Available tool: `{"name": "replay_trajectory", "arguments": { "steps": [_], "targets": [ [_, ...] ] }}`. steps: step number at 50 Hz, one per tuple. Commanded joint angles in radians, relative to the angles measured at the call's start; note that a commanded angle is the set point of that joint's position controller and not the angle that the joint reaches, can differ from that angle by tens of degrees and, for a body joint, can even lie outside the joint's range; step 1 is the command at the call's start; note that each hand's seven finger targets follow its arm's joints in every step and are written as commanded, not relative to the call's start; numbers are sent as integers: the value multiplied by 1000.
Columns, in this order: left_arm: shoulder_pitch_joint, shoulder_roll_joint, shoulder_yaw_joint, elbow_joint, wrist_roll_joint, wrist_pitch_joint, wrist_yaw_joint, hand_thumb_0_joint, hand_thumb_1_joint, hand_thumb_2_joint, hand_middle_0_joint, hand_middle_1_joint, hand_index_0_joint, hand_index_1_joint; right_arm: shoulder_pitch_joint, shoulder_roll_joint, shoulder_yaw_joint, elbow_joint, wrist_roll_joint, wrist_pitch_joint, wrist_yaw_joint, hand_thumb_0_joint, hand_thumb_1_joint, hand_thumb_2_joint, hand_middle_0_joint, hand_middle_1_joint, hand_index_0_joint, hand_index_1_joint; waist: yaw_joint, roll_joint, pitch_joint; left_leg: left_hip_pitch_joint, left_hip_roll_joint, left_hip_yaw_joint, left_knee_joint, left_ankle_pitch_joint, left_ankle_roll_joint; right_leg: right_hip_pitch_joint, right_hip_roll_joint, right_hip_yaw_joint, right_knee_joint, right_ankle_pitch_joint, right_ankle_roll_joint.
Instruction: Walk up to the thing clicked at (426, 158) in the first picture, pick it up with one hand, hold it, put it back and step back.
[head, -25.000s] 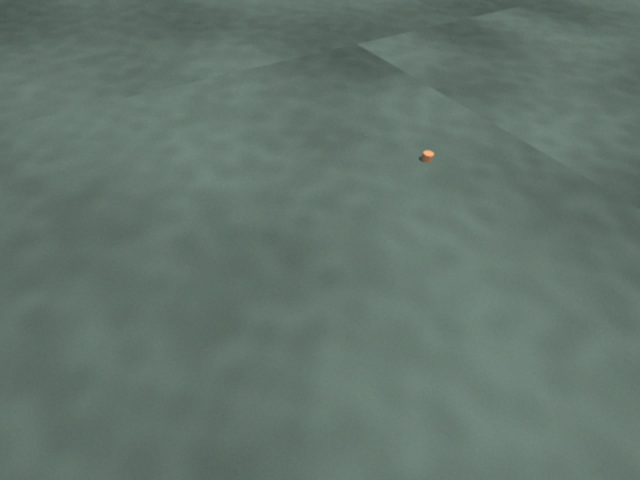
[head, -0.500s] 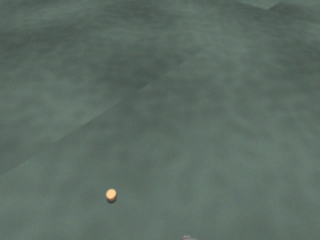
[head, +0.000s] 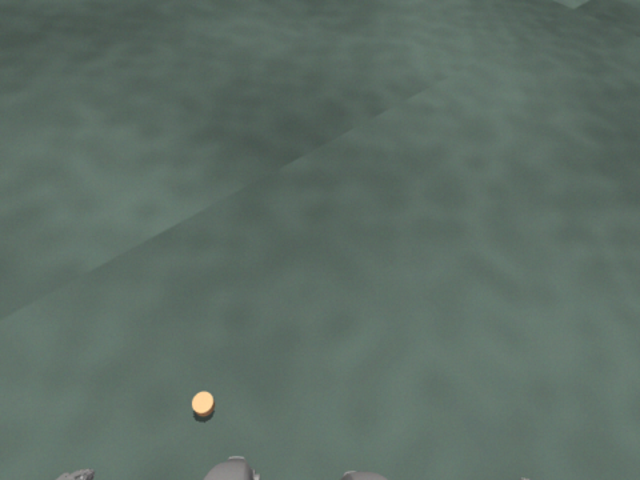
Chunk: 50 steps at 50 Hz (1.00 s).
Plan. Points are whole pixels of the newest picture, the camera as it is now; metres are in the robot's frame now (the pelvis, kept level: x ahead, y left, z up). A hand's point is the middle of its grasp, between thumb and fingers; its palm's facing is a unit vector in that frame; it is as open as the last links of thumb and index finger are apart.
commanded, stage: walk up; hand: left
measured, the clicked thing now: (203, 403) +0.39 +0.25 -0.73
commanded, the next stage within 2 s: none
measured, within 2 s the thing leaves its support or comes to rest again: neither
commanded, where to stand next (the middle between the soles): +0.01 +0.01 m, yaw -1 degrees
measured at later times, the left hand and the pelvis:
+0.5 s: hand out of the picture -0.01 +0.24 -0.11, palm faces +0.00 -0.89 -0.46, open 7.4 cm; pelvis -0.05 -0.04 +0.01, yaw +1 degrees
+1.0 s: hand out of the picture -0.01 +0.24 -0.13, palm faces +0.04 -0.94 -0.34, open 7.4 cm; pelvis -0.06 -0.02 +0.02, yaw +3 degrees
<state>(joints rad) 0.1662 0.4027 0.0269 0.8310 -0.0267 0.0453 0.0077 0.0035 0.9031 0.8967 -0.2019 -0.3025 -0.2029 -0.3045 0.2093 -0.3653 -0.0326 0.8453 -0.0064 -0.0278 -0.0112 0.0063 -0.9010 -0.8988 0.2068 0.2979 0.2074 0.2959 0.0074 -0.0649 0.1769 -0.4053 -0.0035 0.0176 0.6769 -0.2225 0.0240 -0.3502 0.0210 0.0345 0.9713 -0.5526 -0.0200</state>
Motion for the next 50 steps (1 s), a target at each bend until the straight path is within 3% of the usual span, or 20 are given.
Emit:
{"name": "replay_trajectory", "arguments": {
  "steps": [1,9,11,12,13,14,15,16,19,24,28,30,31,32,35,38,40,42,46,50],
  "targets": [
    [91,187,65,-20,-3,1,18,0,900,900,-200,-300,-200,-300,-16,-288,-77,-90,1,-10,-36,0,-900,-900,200,300,200,300,4,234,-253,159,296,-296,-208,595,219,-36,14,126,238,-55,-10],
    [128,164,68,21,13,-33,17,0,900,900,-200,-300,-200,-300,-39,-275,-78,-101,-20,37,-7,0,-900,-900,200,300,200,300,-10,289,-282,196,237,-209,-114,343,198,25,-11,-56,-176,18,32],
    [192,151,75,57,26,-47,18,0,900,900,-200,-300,-200,-300,-68,-270,-74,-109,-12,56,4,0,-900,-900,200,300,200,300,26,256,-281,124,196,-185,-30,285,161,150,7,-83,-436,207,15],
    [185,172,82,58,40,-57,22,0,900,900,-200,-300,-200,-300,-84,-237,-64,-110,-3,65,7,0,-900,-900,200,300,200,300,34,181,-245,43,158,-158,49,214,118,170,-19,-22,-514,255,12],
    [152,242,96,33,61,-67,26,0,900,900,-200,-300,-200,-300,-84,-189,-52,-123,7,68,9,0,-900,-900,200,300,200,300,25,-1,-205,-117,59,-107,166,35,55,177,-180,242,-594,208,-37],
    [100,365,121,6,68,-65,25,0,900,900,-200,-300,-200,-300,-144,-202,-64,-141,9,71,-1,0,-900,-900,200,300,200,300,49,-154,-150,-166,-61,-115,294,-353,0,-3,-418,522,-675,206,-187],
    [35,400,122,-19,74,-69,27,0,900,900,-200,-300,-200,-300,-152,-243,-84,-126,-3,72,-15,0,-900,-900,200,300,200,300,46,-171,-95,-98,-40,-217,434,-401,-13,-124,-494,624,-685,278,-284],
    [15,343,117,-20,67,-69,28,0,900,900,-200,-300,-200,-300,-141,-272,-94,-110,-6,68,-11,0,-900,-900,200,300,200,300,26,-117,-57,-90,-19,-233,457,-371,-15,-121,-473,546,-656,354,-285],
    [-22,210,95,-4,56,-87,28,0,900,900,-200,-300,-200,-300,-32,-184,-63,-34,12,53,1,0,-900,-900,200,300,200,300,-24,-78,-87,-143,-70,-190,387,-202,-9,123,-219,123,-502,713,-119],
    [112,208,95,0,60,-92,20,0,900,900,-200,-300,-200,-300,-87,-179,-45,-32,-1,26,7,0,-900,-900,200,300,200,300,68,-151,-195,-89,-22,-73,52,-242,-31,371,-233,136,-472,670,-145],
    [49,227,81,-28,43,-75,6,0,900,900,-200,-300,-200,-300,-12,-182,-56,24,-13,5,9,0,-900,-900,200,300,200,300,1,-112,-213,235,-42,-2,-292,-54,-3,157,-237,97,-395,573,-118],
    [58,143,50,-40,30,-77,6,0,900,900,-200,-300,-200,-300,43,-248,-74,43,-28,-12,2,0,-900,-900,200,300,200,300,-16,78,-292,452,143,-292,-328,115,73,-29,-140,17,-217,438,-24],
    [36,119,43,-31,20,-74,7,0,900,900,-200,-300,-200,-300,-14,-305,-79,27,-23,-12,5,0,-900,-900,200,300,200,300,3,189,-258,385,282,-479,-334,21,174,-96,-32,-73,-222,107,9],
    [10,188,61,-9,34,-73,13,0,900,900,-200,-300,-200,-300,-25,-341,-88,31,-12,-6,12,0,-900,-900,200,300,200,300,-24,220,-211,209,320,-494,-353,-122,253,4,-62,-24,-160,-36,-1],
    [80,165,55,42,38,-94,0,0,900,900,-200,-300,-200,-300,-149,-227,-41,8,-7,8,20,0,-900,-900,200,300,200,300,44,202,-138,87,146,-229,-289,-142,109,143,-62,-31,-464,157,-13],
    [99,244,74,72,47,-111,13,0,900,900,-200,-300,-200,-300,-125,-172,-20,28,10,9,25,0,-900,-900,200,300,200,300,41,70,-153,-1,7,-112,-67,-41,-4,243,-230,240,-643,247,-102],
    [-22,273,70,55,55,-107,9,0,900,900,-200,-300,-200,-300,-41,-188,-31,73,0,20,24,0,-900,-900,200,300,200,300,-19,30,-87,117,0,-74,-12,-256,2,8,-327,312,-720,-108,-164],
    [-77,234,55,44,55,-98,3,0,900,900,-200,-300,-200,-300,-1,-197,-40,102,-5,16,28,0,-900,-900,200,300,200,300,-48,-14,-25,210,11,-96,-96,-239,15,-119,-259,223,-731,-209,-114],
    [-44,169,41,86,37,-95,-10,0,900,900,-200,-300,-200,-300,-61,-243,-39,94,-11,-9,27,0,-900,-900,200,300,200,300,-5,113,-56,120,172,-374,-412,-316,89,9,-58,-3,-484,149,-6],
    [-2,170,37,130,31,-113,-6,0,900,900,-200,-300,-200,-300,-121,-214,-21,94,-6,-17,24,0,-900,-900,200,300,200,300,27,130,-178,135,115,-225,-328,-3,40,237,-103,41,-574,326,-22]
  ]
}}
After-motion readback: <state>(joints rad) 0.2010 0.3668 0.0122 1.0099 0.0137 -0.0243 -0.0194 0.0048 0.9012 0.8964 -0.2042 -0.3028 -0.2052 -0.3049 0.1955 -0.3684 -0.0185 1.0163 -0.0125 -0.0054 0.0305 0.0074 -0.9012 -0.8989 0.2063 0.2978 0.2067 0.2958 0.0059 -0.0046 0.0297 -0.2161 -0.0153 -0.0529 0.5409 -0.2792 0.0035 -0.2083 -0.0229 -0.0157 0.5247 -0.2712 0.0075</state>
